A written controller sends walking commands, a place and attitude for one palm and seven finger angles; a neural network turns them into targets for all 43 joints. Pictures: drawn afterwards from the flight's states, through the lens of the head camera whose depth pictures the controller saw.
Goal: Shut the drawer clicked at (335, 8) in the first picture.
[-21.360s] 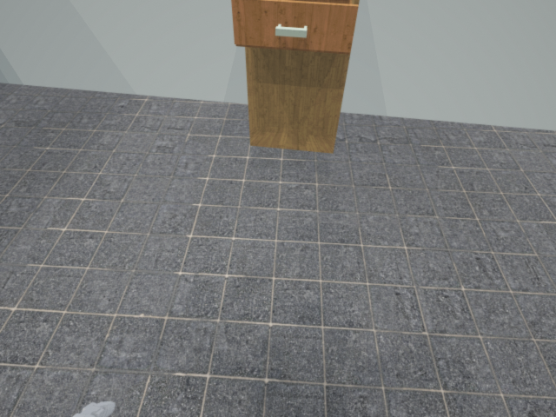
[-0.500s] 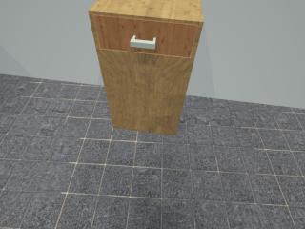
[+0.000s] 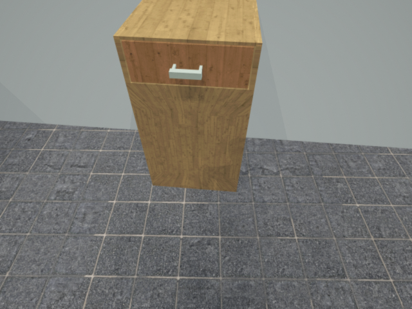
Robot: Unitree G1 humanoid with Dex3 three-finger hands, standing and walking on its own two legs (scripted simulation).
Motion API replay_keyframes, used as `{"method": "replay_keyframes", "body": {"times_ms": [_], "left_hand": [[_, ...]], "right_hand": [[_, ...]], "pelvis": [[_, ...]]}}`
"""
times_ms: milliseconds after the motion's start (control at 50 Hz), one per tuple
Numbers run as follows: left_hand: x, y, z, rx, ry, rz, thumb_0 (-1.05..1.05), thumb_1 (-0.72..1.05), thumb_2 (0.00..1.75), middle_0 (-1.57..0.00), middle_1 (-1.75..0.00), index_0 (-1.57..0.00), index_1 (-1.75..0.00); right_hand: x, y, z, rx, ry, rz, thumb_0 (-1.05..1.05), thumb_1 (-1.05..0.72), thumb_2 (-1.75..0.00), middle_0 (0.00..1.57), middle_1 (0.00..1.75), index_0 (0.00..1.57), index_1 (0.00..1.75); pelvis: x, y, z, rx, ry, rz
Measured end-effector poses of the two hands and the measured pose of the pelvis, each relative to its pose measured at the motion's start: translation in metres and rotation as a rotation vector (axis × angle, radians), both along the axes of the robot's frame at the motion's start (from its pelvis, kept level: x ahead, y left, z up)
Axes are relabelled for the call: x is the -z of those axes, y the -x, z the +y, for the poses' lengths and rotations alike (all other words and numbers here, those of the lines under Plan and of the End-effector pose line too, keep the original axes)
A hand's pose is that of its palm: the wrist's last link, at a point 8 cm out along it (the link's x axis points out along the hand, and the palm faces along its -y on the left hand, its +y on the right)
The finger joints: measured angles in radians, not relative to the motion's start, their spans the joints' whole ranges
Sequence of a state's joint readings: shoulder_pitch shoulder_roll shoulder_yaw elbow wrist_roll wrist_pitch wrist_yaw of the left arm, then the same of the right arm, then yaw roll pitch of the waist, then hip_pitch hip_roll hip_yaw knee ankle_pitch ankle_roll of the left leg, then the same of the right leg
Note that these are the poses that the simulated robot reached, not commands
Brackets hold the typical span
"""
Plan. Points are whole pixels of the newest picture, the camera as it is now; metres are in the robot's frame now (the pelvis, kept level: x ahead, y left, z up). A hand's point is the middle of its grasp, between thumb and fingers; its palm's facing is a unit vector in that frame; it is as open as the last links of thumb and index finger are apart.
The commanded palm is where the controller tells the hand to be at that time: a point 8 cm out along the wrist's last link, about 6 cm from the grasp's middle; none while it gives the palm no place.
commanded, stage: let the arm hang, fingers relaxed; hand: left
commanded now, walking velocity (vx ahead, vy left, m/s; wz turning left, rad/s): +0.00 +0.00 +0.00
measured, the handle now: (186, 70) +0.86 +0.11 +0.02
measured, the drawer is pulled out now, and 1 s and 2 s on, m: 0.00 0.00 0.00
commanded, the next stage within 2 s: look to check the result in 0.12 s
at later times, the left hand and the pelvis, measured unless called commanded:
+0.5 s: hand out of the picture +0.01 +0.16 -0.18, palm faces +0.04 -0.98 -0.17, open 7.3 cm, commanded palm none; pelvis +0.02 +0.00 +0.00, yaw +0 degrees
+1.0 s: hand out of the picture +0.04 +0.17 -0.17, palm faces +0.02 -0.98 -0.20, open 7.3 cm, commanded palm none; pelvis +0.03 +0.00 +0.00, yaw +0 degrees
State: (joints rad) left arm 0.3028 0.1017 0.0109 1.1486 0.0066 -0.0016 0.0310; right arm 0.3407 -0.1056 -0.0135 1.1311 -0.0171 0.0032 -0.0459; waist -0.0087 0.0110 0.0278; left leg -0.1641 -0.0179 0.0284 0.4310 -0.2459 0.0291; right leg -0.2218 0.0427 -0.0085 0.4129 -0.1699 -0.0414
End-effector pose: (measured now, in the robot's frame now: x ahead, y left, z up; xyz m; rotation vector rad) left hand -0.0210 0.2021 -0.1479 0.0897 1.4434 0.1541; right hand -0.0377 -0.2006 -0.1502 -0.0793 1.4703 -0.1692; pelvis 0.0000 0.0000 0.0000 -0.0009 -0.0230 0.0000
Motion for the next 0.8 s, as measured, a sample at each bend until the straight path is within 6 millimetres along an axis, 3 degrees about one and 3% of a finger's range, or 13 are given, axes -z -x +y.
{"method": "replay_keyframes", "body": {"times_ms": [280, 800], "left_hand": [[0.0, -0.011, 0.001, 0.009, -0.006, 0.005, 0.01, 0.91, 0.9, -0.2, -0.3, -0.2, -0.3], [-0.003, -0.039, 0.014, 0.026, -0.031, -0.02, 0.01, 0.92, 0.9, -0.2, -0.3, -0.2, -0.3]], "right_hand": [[-0.001, 0.001, 0.003, 0.017, -0.005, 0.025, 0.0, -0.91, -0.9, 0.2, 0.3, 0.2, 0.3], [-0.001, -0.037, -0.009, -0.003, 0.026, -0.023, 0.0, -0.91, -0.9, 0.2, 0.3, 0.2, 0.3]], "pelvis": [[0.0, -0.009, -0.001, 0.004, 0.002, 0.002], [-0.001, -0.024, 0.0, 0.007, 0.002, 0.003]]}}
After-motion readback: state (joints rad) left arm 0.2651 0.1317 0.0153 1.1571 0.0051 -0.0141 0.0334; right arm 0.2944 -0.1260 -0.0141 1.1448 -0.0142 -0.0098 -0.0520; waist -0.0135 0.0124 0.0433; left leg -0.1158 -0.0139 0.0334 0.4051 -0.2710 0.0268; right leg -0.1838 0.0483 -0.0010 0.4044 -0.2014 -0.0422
